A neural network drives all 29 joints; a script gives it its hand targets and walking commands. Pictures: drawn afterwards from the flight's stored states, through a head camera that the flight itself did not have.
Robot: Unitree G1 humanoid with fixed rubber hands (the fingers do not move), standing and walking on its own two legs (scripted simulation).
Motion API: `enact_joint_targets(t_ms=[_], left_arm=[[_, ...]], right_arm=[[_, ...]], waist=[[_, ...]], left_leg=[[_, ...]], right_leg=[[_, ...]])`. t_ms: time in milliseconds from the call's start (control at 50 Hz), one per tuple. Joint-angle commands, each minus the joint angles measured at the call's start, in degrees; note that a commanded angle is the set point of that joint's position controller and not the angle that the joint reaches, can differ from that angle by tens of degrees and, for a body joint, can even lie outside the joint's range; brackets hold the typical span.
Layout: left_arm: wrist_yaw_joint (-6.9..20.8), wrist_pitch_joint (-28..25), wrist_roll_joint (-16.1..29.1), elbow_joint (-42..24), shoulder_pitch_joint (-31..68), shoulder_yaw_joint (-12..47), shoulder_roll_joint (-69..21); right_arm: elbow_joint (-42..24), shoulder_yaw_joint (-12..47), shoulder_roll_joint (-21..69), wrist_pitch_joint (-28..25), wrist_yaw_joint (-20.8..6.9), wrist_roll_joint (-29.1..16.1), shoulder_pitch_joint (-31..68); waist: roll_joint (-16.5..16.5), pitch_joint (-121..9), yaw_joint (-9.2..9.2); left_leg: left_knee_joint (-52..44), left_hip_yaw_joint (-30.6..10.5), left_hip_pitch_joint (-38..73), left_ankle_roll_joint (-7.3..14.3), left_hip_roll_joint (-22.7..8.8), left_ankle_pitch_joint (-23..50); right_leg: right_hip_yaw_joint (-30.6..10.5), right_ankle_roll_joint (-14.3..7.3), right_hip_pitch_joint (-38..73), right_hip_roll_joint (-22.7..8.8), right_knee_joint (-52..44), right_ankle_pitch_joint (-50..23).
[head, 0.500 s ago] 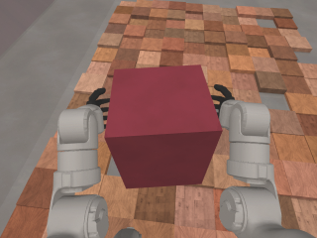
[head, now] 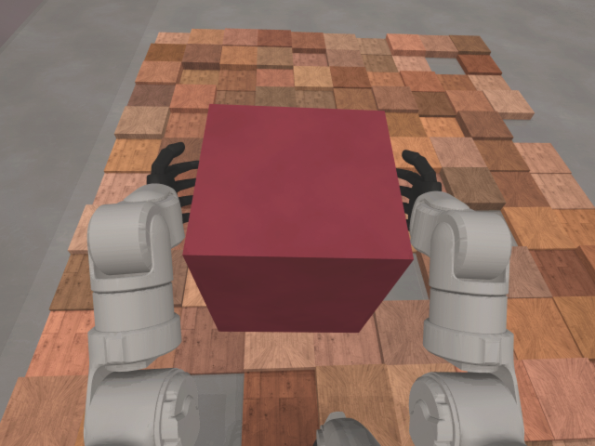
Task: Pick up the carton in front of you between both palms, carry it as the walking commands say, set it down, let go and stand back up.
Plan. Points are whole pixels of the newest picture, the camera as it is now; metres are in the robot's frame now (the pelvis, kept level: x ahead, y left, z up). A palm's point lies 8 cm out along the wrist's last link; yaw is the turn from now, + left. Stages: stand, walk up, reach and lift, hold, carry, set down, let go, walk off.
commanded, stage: carry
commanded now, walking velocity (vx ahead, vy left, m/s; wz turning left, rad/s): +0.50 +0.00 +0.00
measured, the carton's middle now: (293, 232) +0.39 -0.03 +0.07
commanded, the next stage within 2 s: none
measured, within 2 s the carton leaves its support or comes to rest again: neither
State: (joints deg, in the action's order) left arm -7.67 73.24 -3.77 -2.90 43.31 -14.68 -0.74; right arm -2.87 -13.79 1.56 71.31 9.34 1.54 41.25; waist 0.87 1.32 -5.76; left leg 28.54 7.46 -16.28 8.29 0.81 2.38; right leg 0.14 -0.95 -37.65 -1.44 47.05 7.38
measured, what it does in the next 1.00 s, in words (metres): walks ahead: right foot, then left foot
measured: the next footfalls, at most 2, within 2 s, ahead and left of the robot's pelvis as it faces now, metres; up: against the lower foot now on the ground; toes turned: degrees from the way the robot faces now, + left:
right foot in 0.08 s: +0.24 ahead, -0.13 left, +0.01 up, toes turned -3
left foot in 0.46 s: +0.48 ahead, +0.09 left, +0.00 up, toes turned +6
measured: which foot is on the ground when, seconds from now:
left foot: down 0.00-0.12, up 0.14-0.44, down 0.46-0.90, up 0.92-1.00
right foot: up 0.00-0.06, down 0.08-0.46, up 0.48-0.88, down 0.90-1.00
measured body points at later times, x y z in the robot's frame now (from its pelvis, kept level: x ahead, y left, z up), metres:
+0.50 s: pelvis +0.34 +0.01 -0.03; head +0.37 +0.01 +0.42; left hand +0.71 +0.19 +0.08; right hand +0.74 -0.11 +0.09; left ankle +0.44 +0.09 -0.75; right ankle +0.21 -0.13 -0.72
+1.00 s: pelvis +0.65 +0.02 -0.02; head +0.68 +0.01 +0.43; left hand +1.04 +0.17 +0.14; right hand +1.05 -0.13 +0.14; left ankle +0.53 +0.12 -0.67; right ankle +0.71 -0.05 -0.75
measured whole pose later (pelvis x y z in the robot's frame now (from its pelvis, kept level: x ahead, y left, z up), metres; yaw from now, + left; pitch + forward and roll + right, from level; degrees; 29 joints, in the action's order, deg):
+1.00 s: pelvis +0.65 +0.02 -0.02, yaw +1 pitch +4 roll +0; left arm -7.4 74.6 -4.5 3.7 46.6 -13.3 0.0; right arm 4.5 -13.7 -3.1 74.9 8.4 -0.5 47.2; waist -2.0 -1.4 0.7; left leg 64.3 -0.3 -22.8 0.3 1.6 -25.5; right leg 6.7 -7.3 -25.8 2.8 31.4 2.4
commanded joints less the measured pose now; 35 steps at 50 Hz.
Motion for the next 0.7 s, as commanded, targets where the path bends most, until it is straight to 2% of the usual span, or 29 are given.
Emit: enact_joint_targets(t_ms=[0, 40, 60, 80, 100, 120, 140, 160, 180, 200, 220, 280, 320, 360, 380, 400, 420, 440, 460, 480, 500, 520, 540, 560, 600, 660, 680], left_arm=[[9.77, 0.11, 17.88, -0.84, 38.1, 34.39, -49.34], [10.45, 1.49, 17.47, 3.04, 38.39, 32.67, -47.6], [10.86, 2.11, 17.51, 5.29, 38.83, 31.71, -46.97], [11.22, 2.62, 17.51, 8.14, 39.21, 30.86, -46.37], [11.37, 2.66, 17.15, 11.42, 41.16, 29.66, -46.08], [11.42, 2.42, 16.15, 15.44, 37.53, 27.16, -45.31], [11.35, 2.19, 16.02, 16.49, 35.04, 25.96, -46.2], [11.34, 2.08, 16.82, 15.83, 37.52, 25.22, -48.67], [11.39, 1.87, 17.65, 14.08, 40.61, 24.92, -50.49], [11.54, 1.68, 19.42, 11.5, 44.2, 26.34, -53.39], [11.78, 1.49, 21.36, 9.88, 46.74, 27.62, -56.7], [13.29, 0.75, 25.38, 7.15, 49.87, 29.95, -63.8], [14.66, -0.31, 27.25, 6.69, 50.66, 31.96, -67.15], [15.77, -1.8, 28.71, 6.17, 50.65, 34.43, -68.92], [16.11, -2.67, 29.24, 6.14, 50.28, 35.66, -69.25], [16.36, -3.52, 29.63, 6.4, 49.67, 36.8, -69.54], [16.48, -4.26, 29.77, 7.15, 48.67, 37.71, -69.73], [16.53, -4.94, 29.71, 7.3, 48.16, 38.6, -69.64], [16.53, -5.1, 29.26, 7.03, 49.39, 37.96, -69.73], [16.34, -4.97, 29.26, 7.84, 48.42, 37.39, -69.81], [15.83, -5.26, 28.81, 6.77, 47.46, 38.45, -68.09], [15.28, -5.51, 28.75, 4.53, 47.94, 38.8, -68.06], [14.64, -5.53, 28.38, 2.79, 46.51, 39.07, -67.88], [13.95, -5.58, 28.02, 0.66, 45.63, 39.08, -67.42], [12.52, -5.27, 26.5, -1.76, 41.81, 39.07, -65.77], [10.86, -5.1, 23.3, -3.74, 36.27, 39.8, -61.72], [10.46, -5.04, 22.18, -4.29, 35.43, 39.87, -60.17]], right_arm=[[-4.94, 40.56, 55.82, 1.3, -16.0, -28.71, 48.41], [-0.74, 39.35, 54.92, 2.23, -16.27, -28.39, 49.99], [1.57, 38.54, 54.58, 2.68, -16.31, -28.15, 50.82], [4.07, 37.51, 54.74, 3.22, -16.19, -28.02, 51.86], [5.97, 36.34, 55.11, 3.93, -16.07, -28.31, 53.29], [7.72, 34.9, 55.69, 4.57, -16.1, -28.85, 54.3], [10.39, 34.22, 58.32, 4.81, -16.27, -28.86, 53.82], [11.75, 32.42, 59.72, 4.82, -16.31, -28.36, 55.19], [13.18, 30.62, 61.16, 4.91, -16.35, -28.1, 54.88], [14.49, 28.92, 62.46, 4.81, -16.29, -27.3, 53.71], [15.09, 27.51, 63.09, 4.7, -15.96, -26.08, 52.1], [15.83, 24.88, 63.55, 3.78, -14.08, -20.49, 45.59], [15.57, 24.44, 62.99, 2.48, -13.1, -17.08, 42.82], [14.56, 25.09, 62.15, 1.01, -12.78, -14.89, 41.72], [14.22, 25.59, 61.65, 0.32, -12.86, -14.19, 41.3], [14.36, 26.03, 61.62, -0.34, -13.09, -13.65, 40.18], [15.26, 26.19, 61.17, -0.93, -13.41, -13.11, 38.0], [15.78, 26.45, 60.35, -1.54, -13.83, -13.1, 36.11], [15.4, 26.75, 59.25, -2.26, -13.96, -12.89, 36.7], [16.81, 26.86, 58.9, -3.1, -13.75, -12.88, 35.75], [14.77, 28.44, 59.79, -3.58, -13.87, -14.54, 34.91], [10.07, 30.52, 60.72, -4.05, -13.84, -16.42, 37.93], [4.98, 33.23, 62.08, -4.13, -13.63, -18.33, 40.36], [0.68, 35.48, 63.0, -4.2, -13.45, -20.44, 43.39], [-5.41, 39.01, 63.65, -4.08, -13.23, -23.46, 45.17], [-8.86, 41.94, 62.13, -3.55, -13.65, -25.34, 42.84], [-9.57, 42.72, 61.38, -3.35, -13.96, -25.93, 42.72]], waist=[[-7.71, -27.52, -0.06], [-6.14, -24.86, 0.5], [-5.03, -23.08, 1.03], [-0.61, -22.99, 2.13], [6.53, -27.99, 4.71], [15.63, -33.02, 10.38], [17.68, -33.96, 13.43], [10.31, -33.43, 14.11], [7.13, -33.19, 13.72], [4.96, -32.47, 12.52], [4.79, -32.59, 11.58], [6.66, -30.27, 10.41], [7.54, -30.19, 10.21], [7.41, -29.65, 9.67], [7.41, -28.91, 9.25], [6.73, -28.76, 8.05], [3.8, -29.75, 5.35], [-1.34, -30.83, 3.32], [-10.15, -32.38, 3.42], [-19.13, -39.11, 2.14], [-13.5, -39.84, 1.27], [-9.19, -38.5, 1.11], [-5.54, -37.41, 1.51], [-4.67, -36.8, 2.16], [-5.55, -35.0, 2.97], [-6.8, -33.73, 1.65], [-6.62, -32.34, 1.15]], left_leg=[[-5.1, -15.71, 22.25, 3.9, -12.88, 8.35], [-5.02, -12.34, 15.58, 1.54, -11.87, 6.74], [-3.93, -10.42, 12.64, 0.1, -10.71, 6.78], [3.18, -6.2, 10.86, -2.32, -6.86, 8.58], [15.67, -2.39, 0.0, -5.73, -3.19, 10.32], [28.22, -3.49, -21.8, -9.59, -0.66, -11.84], [36.81, -6.91, -34.23, -10.22, 1.65, -31.87], [38.37, -10.7, -35.0, -8.07, -0.3, -30.15], [36.59, -11.24, -35.97, -6.89, -1.49, -28.95], [34.0, -13.11, -35.95, -6.51, -3.24, -27.28], [31.69, -13.65, -33.6, -6.91, -4.2, -25.57], [21.49, -9.5, -27.32, -9.24, -2.67, -18.94], [14.0, -7.54, -21.41, -9.8, -2.58, -11.62], [4.17, -3.89, -10.41, -9.03, -1.44, -1.03], [1.03, -1.61, -5.07, -8.77, -0.8, 2.15], [-0.84, -0.26, 0.16, -8.56, -0.99, 6.5], [-4.04, 3.04, 9.42, -8.81, 0.08, 8.25], [-5.23, 3.98, 19.04, -9.22, 0.06, 7.0], [-2.01, -9.29, 34.63, -3.59, -9.01, 14.76], [-0.02, -30.74, 46.64, 3.84, -20.57, 6.34], [-2.6, -31.83, 41.97, 3.29, -20.1, -1.73], [-3.32, -30.12, 38.4, 2.09, -19.2, -0.21], [-3.24, -28.23, 35.35, 1.96, -18.61, 1.9], [-3.93, -26.85, 32.03, 1.75, -17.83, 0.31], [-4.85, -23.91, 28.34, 1.84, -15.94, -3.73], [-6.34, -22.07, 28.75, 4.09, -15.35, -4.19], [-6.82, -21.46, 28.68, 4.58, -14.9, -2.5]], right_leg=[[0.69, -0.37, -0.59, -0.41, -8.9, -9.29], [2.38, -0.92, 8.8, 0.59, -17.39, -13.78], [4.58, -1.05, 13.77, 1.87, -21.28, -16.72], [7.64, -1.52, 21.33, 3.46, -26.39, -22.02], [5.49, -4.97, 40.96, 1.02, -22.62, -28.38], [-10.8, -13.17, 62.01, -9.53, -19.01, -35.32], [-21.56, -17.35, 66.59, -15.3, -21.6, -34.61], [-20.23, -16.85, 65.36, -15.38, -19.76, -38.01], [-19.84, -16.33, 63.36, -15.48, -19.28, -37.07], [-19.51, -15.19, 59.54, -15.27, -20.32, -27.52], [-18.4, -13.4, 55.94, -14.05, -21.65, -18.84], [-12.0, -11.5, 46.05, -10.11, -24.21, -9.85], [-7.79, -10.62, 41.57, -8.13, -23.68, -10.34], [-3.11, -8.94, 34.78, -5.29, -22.41, -9.96], [-2.36, -8.66, 31.4, -4.72, -21.26, -8.95], [-0.83, -8.28, 28.87, -4.05, -17.14, -8.05], [1.97, -7.36, 24.71, -2.38, -10.54, -9.77], [4.22, -6.12, 19.27, 0.59, 0.1, -6.92], [1.43, -3.57, 2.52, 2.41, 11.23, 15.3], [-0.13, -1.32, -10.71, 4.19, 23.38, 22.49], [-2.59, -0.75, -11.34, 1.5, 26.78, 19.73], [-2.16, 0.36, -10.76, 0.94, 26.23, 17.79], [-2.31, 0.58, -10.07, -0.12, 25.14, 15.89], [-2.83, 0.43, -8.54, -1.21, 22.82, 14.39], [-1.95, 0.29, -7.09, -1.69, 19.44, 12.35], [0.38, 0.51, -8.64, -0.4, 11.1, 15.29], [1.18, 0.42, -8.61, 0.23, 7.16, 14.18]])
